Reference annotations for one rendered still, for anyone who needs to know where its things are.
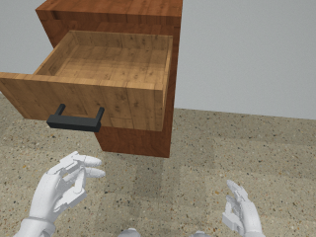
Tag robot right hand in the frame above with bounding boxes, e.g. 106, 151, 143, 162
222, 180, 263, 237

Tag handle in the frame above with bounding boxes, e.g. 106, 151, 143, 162
46, 104, 105, 132

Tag cabinet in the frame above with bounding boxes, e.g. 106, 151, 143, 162
35, 0, 183, 158

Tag robot left forearm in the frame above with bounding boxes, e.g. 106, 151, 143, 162
13, 217, 56, 237

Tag robot left hand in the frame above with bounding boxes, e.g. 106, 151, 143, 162
29, 151, 106, 223

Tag drawer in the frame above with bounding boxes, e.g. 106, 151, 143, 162
0, 30, 173, 131

